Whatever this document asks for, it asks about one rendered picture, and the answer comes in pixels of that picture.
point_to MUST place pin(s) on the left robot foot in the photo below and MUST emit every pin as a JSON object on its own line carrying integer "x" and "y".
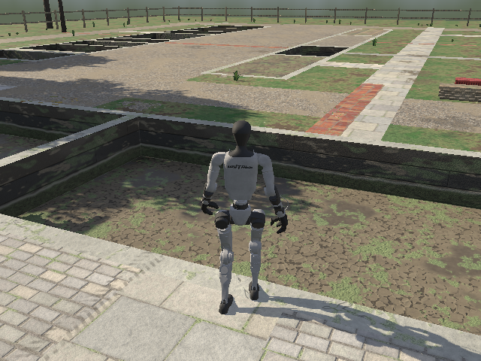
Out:
{"x": 223, "y": 308}

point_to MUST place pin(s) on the left robot shin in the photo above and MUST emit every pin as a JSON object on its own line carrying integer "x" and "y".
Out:
{"x": 225, "y": 278}

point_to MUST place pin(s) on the left robot hand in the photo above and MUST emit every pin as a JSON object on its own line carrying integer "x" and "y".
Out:
{"x": 211, "y": 204}

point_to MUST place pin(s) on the right robot forearm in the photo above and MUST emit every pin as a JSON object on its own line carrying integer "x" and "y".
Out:
{"x": 277, "y": 204}

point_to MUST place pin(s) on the right robot hand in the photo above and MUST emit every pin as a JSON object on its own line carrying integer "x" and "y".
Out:
{"x": 283, "y": 222}

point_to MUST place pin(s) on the robot left upper arm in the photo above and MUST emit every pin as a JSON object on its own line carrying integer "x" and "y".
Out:
{"x": 213, "y": 172}

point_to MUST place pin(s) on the left robot forearm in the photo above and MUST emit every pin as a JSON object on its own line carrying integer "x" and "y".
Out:
{"x": 206, "y": 196}

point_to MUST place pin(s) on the robot right upper arm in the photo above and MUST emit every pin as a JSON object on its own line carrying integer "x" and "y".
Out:
{"x": 268, "y": 174}

